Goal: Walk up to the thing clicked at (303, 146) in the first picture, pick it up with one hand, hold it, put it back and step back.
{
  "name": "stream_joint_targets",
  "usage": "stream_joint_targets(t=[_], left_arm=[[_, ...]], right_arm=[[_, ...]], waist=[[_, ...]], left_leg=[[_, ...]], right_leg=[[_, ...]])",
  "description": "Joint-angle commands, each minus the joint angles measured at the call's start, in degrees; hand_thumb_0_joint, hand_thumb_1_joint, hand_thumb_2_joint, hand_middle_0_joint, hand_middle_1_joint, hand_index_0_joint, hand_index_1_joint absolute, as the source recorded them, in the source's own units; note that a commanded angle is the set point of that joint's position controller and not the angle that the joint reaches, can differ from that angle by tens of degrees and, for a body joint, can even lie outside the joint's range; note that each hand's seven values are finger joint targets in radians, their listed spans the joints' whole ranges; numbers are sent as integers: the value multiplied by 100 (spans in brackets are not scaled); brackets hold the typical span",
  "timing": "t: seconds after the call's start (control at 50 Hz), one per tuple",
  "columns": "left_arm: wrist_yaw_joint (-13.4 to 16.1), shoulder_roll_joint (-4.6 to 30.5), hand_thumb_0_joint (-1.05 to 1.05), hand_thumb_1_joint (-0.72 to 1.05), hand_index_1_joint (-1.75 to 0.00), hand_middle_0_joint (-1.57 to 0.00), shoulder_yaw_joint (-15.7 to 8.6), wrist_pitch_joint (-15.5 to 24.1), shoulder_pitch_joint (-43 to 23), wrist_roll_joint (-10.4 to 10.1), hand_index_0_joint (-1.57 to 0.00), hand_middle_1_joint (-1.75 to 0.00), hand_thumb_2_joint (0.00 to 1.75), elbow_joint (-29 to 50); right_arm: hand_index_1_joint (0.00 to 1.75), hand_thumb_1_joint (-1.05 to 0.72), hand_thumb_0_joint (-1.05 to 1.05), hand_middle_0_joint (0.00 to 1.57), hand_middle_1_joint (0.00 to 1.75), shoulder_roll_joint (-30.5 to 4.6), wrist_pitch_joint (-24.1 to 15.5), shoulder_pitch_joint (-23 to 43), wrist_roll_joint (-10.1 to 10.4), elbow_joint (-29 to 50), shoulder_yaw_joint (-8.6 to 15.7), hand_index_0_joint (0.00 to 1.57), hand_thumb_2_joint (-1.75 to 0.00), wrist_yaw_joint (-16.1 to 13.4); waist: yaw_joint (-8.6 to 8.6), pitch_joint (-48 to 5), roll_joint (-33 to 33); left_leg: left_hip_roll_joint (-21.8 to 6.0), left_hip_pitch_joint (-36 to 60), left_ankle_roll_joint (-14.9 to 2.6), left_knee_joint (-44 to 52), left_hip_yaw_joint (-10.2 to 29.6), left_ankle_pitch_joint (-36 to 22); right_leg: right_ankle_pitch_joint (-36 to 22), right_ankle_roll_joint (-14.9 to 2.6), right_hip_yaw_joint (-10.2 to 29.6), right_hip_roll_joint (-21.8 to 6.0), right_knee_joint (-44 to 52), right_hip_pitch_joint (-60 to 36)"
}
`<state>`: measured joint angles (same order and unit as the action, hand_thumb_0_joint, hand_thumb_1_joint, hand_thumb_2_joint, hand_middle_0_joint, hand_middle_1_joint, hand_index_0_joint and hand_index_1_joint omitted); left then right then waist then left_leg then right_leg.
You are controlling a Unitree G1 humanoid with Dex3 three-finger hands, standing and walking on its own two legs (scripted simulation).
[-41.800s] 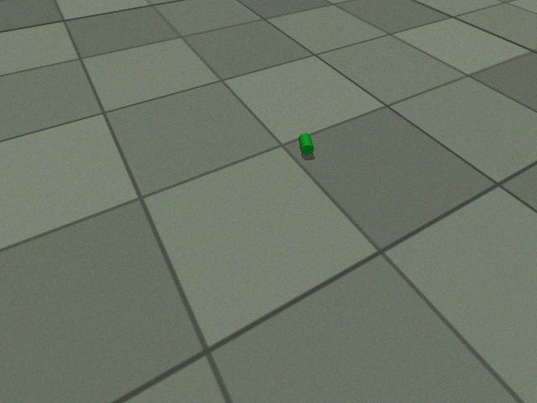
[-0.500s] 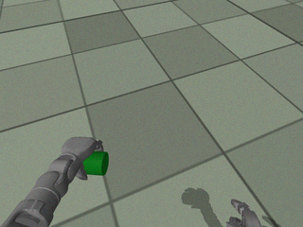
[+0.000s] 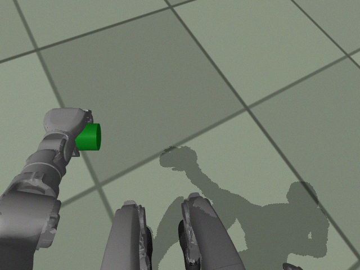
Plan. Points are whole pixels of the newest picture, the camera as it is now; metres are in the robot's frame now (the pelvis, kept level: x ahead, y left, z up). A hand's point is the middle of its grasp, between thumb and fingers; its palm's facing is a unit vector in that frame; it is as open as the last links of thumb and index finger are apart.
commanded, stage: crouch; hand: left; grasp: from above
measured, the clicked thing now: (77, 136) +0.45 +0.21 -0.13
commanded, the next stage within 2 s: lower in 1.20 s
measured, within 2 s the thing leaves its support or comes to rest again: neither
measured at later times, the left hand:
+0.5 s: hand (89, 146) +0.48 +0.23 -0.30, palm faces -0.46 +0.00 -0.89, open 9.7 cm
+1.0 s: hand (95, 147) +0.51 +0.23 -0.38, palm faces -0.48 +0.00 -0.88, open 9.7 cm
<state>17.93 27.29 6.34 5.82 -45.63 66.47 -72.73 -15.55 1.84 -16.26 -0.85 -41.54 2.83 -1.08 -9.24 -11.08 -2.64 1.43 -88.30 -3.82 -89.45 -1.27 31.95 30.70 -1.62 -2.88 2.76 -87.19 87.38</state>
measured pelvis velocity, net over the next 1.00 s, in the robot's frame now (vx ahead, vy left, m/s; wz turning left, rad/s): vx -0.01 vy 0.00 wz -0.10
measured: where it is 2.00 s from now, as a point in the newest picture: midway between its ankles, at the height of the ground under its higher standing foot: (167, 260)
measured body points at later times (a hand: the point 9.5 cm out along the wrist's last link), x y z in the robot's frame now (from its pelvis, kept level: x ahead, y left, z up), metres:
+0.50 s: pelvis +0.00 +0.00 -0.13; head +0.25 +0.05 +0.24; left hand +0.50 +0.23 -0.25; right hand +0.04 -0.28 -0.25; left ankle +0.07 +0.08 -0.54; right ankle +0.08 -0.11 -0.54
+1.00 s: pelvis -0.01 +0.00 -0.20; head +0.27 +0.04 +0.16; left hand +0.53 +0.23 -0.33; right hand -0.01 -0.28 -0.29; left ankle +0.07 +0.08 -0.54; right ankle +0.08 -0.11 -0.54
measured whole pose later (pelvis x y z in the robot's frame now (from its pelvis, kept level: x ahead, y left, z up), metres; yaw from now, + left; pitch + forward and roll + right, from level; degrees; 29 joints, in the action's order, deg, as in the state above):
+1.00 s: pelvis -0.01 +0.00 -0.20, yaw -6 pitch +39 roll -9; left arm 19.6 45.7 -3.2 13.2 -61.6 73.9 -83.8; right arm -16.2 -1.4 -12.2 -7.0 -38.0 -4.8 8.7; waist -17.0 -2.6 -0.1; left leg -0.3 -127.8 -4.6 -128.8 2.1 40.2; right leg 37.8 -3.0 -10.3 2.1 -123.0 124.6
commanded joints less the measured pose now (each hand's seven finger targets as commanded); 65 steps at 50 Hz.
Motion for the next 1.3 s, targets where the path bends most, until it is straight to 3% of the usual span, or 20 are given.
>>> stream_joint_targets(t=[0.0, 0.08, 0.1, 0.14, 0.18, 0.26, 0.28, 0.3, 0.36, 0.42, 0.46, 0.58, 0.62, 0.7, 0.74, 0.8, 0.88, 0.96, 1.14, 1.28], left_arm=[[167, 1652, 0, 55, -54, -93, -386, 18, -2461, 35, -96, -57, 55, 678], [152, 1819, 0, 59, -54, -96, -475, 221, -2695, 48, -99, -57, 57, 528], [153, 1756, 0, 59, -57, -96, -461, 254, -2781, 90, -99, -60, 60, 443], [202, 1996, 0, 61, -57, -96, -559, 354, -3036, 199, -100, -60, 59, 515], [247, 2245, 0, 62, -57, -97, -682, 447, -3222, 291, -101, -60, 61, 630], [332, 2084, 0, 66, -55, -101, -648, 490, -3377, 431, -104, -58, 61, 544], [356, 2115, 0, 65, -54, -102, -701, 468, -3238, 439, -105, -56, 60, 410], [364, 2059, 0, 66, -55, -102, -661, 474, -3403, 422, -105, -58, 61, 521], [394, 2212, 0, 68, -55, -103, -785, 426, -3369, 460, -106, -58, 61, 521], [376, 2095, 0, 73, -54, -108, -773, 398, -3359, 418, -110, -56, 63, 473], [335, 2000, 0, 75, -55, -109, -729, 409, -3332, 362, -112, -58, 64, 421], [321, 2501, 0, 76, -53, -111, -931, 523, -3343, 463, -113, -55, 63, 269], [339, 2494, 0, 75, -53, -110, -929, 576, -3369, 458, -113, -56, 62, 145], [413, 2948, 0, 71, -52, -106, -1051, 682, -3597, 570, -109, -54, 58, 37], [416, 2828, 0, 73, -52, -108, -1022, 690, -3353, 594, -111, -54, 59, -254], [458, 3128, 0, 73, -50, -107, -1098, 724, -3541, 646, -110, -53, 56, -283], [395, 3196, 0, 75, -51, -109, -1069, 748, -3645, 685, -111, -54, 59, -223], [377, 3314, 0, 77, -52, -110, -1120, 726, -3681, 635, -113, -54, 61, -120], [318, 3569, 0, 79, -48, -111, -1060, 707, -3868, 632, -114, -50, 55, -184], [247, 3637, 0, 79, -46, -113, -1009, 690, -3711, 620, -115, -48, 53, -326]], right_arm=[[30, -90, 0, 20, 30, -1044, -273, -585, -34, 408, 310, 20, -90, -55], [30, -90, 0, 20, 30, -1027, -329, -559, -83, 423, 252, 20, -90, 43], [30, -90, 0, 20, 30, -1067, -354, -605, -104, 383, 239, 20, -90, 71], [30, -90, 0, 20, 30, -1105, -388, -633, -140, 331, 205, 20, -90, 125], [30, -90, 0, 20, 30, -1154, -410, -648, -173, 322, 160, 20, -90, 170], [30, -90, 0, 20, 30, -1213, -451, -848, -276, 192, 108, 20, -90, 297], [30, -91, 0, 20, 30, -1215, -453, -875, -300, 174, 111, 20, -90, 338], [30, -91, 0, 20, 30, -1194, -461, -909, -319, 175, 112, 20, -90, 372], [30, -91, 0, 20, 30, -1235, -450, -985, -368, 152, 138, 20, -90, 476], [30, -91, 0, 20, 30, -1219, -429, -1044, -399, 164, 168, 20, -91, 572], [30, -92, 0, 20, 30, -1189, -441, -1058, -419, 162, 142, 20, -91, 636], [30, -92, 0, 20, 30, -1255, -385, -1053, -456, 212, 38, 20, -91, 749], [30, -92, 0, 20, 30, -1234, -387, -1055, -486, 237, -29, 20, -91, 799], [30, -92, 0, 20, 30, -1275, -368, -970, -503, 266, -120, 20, -91, 805], [30, -92, 0, 20, 30, -1288, -396, -1003, -545, 270, -181, 20, -91, 842], [30, -92, 0, 20, 30, -1383, -372, -967, -551, 255, -235, 20, -91, 851], [30, -92, 0, 20, 30, -1481, -367, -974, -577, 314, -274, 20, -91, 874], [30, -92, 0, 20, 30, -1555, -345, -1057, -611, 356, -334, 20, -90, 904], [30, -92, 0, 20, 30, -1595, -310, -983, -598, 375, -516, 20, -90, 855], [30, -92, 0, 20, 30, -1638, -323, -1017, -587, 375, -625, 20, -91, 820]], waist=[[-101, -3192, -401], [-229, -3142, -397], [-333, -3055, -435], [-327, -3270, -596], [-281, -3642, -956], [-439, -3997, -1351], [-355, -4074, -1467], [-432, -4094, -1596], [-387, -4235, -1786], [-490, -4264, -1747], [-592, -4038, -1569], [-551, -3890, -1443], [-662, -3662, -1371], [-652, -3733, -1275], [-695, -3505, -1298], [-676, -3581, -1549], [-781, -3474, -1873], [-853, -3524, -1894], [-920, -3159, -1946], [-969, -2988, -1854]], left_leg=[[71, 1331, 188, 614, 483, -65], [95, 722, 176, 134, 523, 426], [84, 641, 178, 58, 604, 519], [68, 569, 194, -152, 649, 473], [52, 738, 252, -309, 741, 233], [-3, 1160, 300, -787, 866, -748], [-16, 1390, 334, -841, 914, -1027], [-27, 1396, 351, -910, 940, -1128], [-55, 1588, 403, -1110, 1015, -1591], [-67, 1574, 374, -1387, 968, -1851], [-50, 1204, 323, -1572, 886, -1751], [-2, 436, 229, -1942, 646, -1455], [3, 115, 194, -2094, 599, -1387], [19, -410, 93, -2350, 474, -969], [-6, -448, 117, -2425, 520, -998], [-31, -428, 133, -2516, 548, -1005], [-98, -223, 211, -2558, 763, -1049], [-137, -243, 239, -2621, 843, -1047], [-148, -804, 209, -2767, 835, -418], [-156, -1011, 188, -2962, 823, -580]], right_leg=[[-155, -161, 229, -40, 624, -988], [374, -175, 183, -19, 203, -331], [416, -159, 145, -45, 106, -57], [332, -172, 93, -55, -187, 198], [164, -192, 32, -69, -512, 507], [-298, -194, -74, -92, -936, 1172], [-364, -191, -77, -108, -1015, 1299], [-398, -195, -108, -106, -1089, 1373], [-571, -184, -139, -127, -1313, 1593], [-717, -159, -156, -101, -1412, 1655], [-756, -140, -152, -87, -1443, 1580], [-842, -141, -147, -15, -1661, 1354], [-950, -123, -139, -7, -1721, 1247], [-910, -106, -143, 83, -1821, 1115], [-894, -100, -175, 49, -1932, 1270], [-862, -119, -241, 93, -2085, 1413], [-689, -130, -374, 72, -2327, 1888], [-698, -100, -457, 77, -2453, 1868], [-470, -104, -528, 112, -2600, 2051], [-658, -98, -558, 118, -2715, 2042]])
